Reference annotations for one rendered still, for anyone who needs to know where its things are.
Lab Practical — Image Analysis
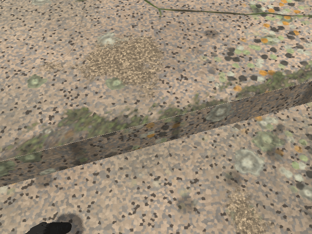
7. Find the robot left hand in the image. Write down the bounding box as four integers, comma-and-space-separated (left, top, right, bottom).
25, 221, 72, 234

